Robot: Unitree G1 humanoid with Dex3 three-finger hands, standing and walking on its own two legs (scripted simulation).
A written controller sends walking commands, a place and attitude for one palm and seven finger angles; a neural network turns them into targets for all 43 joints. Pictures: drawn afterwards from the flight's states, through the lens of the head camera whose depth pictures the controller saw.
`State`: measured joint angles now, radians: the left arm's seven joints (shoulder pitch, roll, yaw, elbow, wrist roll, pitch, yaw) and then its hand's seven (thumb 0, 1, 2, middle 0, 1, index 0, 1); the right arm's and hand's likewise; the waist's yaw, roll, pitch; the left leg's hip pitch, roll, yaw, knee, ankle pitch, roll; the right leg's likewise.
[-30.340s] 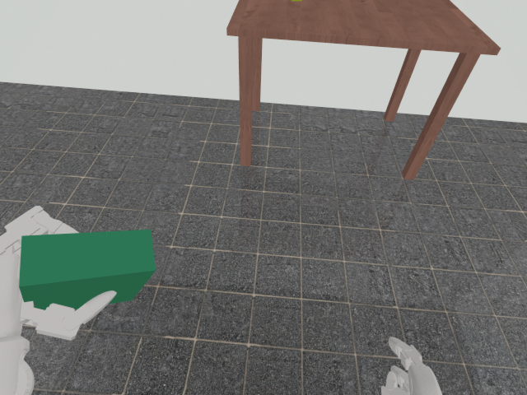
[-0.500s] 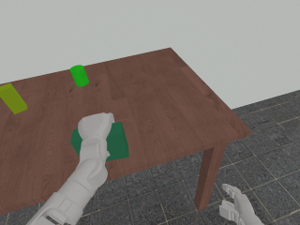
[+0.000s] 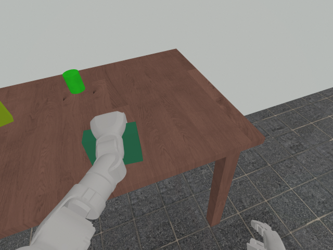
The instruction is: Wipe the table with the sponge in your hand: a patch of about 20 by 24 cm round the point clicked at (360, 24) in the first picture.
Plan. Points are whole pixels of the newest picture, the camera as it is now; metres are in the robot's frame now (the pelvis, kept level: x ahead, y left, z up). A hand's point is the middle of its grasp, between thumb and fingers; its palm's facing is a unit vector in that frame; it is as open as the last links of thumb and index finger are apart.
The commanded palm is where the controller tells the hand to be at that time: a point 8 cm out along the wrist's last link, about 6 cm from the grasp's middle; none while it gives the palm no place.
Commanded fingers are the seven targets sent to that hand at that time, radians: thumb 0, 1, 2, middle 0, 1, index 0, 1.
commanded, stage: wipe forward along the third lane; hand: left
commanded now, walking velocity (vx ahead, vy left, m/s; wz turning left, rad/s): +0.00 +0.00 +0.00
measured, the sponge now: (116, 151) +0.37 +0.18 +0.04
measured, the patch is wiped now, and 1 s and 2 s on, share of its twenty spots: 0.95 0.95 1.00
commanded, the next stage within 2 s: wipe back along the third lane in 1.20 s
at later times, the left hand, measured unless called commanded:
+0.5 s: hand (113, 127) +0.43 +0.20 +0.08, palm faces -0.07 -0.04 -1.00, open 9.3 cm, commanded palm +0.41 +0.21 +0.11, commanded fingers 0.00 0.10 1.30 -1.20 -1.60 -1.20 -1.60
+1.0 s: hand (111, 117) +0.47 +0.22 +0.08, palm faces -0.09 -0.02 -1.00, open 9.4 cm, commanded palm +0.46 +0.22 +0.11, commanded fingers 0.00 0.10 1.30 -1.20 -1.60 -1.20 -1.60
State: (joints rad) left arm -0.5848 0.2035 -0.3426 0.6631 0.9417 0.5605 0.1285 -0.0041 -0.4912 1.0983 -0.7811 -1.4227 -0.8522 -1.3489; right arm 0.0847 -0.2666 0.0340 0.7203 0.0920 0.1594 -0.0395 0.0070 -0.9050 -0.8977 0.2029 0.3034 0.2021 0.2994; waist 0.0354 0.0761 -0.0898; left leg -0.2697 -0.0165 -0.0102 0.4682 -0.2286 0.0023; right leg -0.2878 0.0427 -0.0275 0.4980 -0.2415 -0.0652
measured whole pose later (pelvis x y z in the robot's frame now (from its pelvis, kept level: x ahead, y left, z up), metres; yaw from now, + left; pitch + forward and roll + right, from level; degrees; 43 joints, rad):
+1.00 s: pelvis +0.01 +0.01 +0.00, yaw +0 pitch +10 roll +0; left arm -0.92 0.35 -0.15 1.14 0.99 0.36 0.20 0.01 -0.52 1.13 -0.80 -1.39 -0.86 -1.37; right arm 0.23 -0.27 0.01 0.77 0.06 0.11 -0.03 0.00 -0.90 -0.90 0.20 0.30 0.20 0.30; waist -0.08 0.06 -0.11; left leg -0.45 0.00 -0.01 0.53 -0.25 0.01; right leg -0.45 0.06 -0.03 0.50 -0.23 -0.06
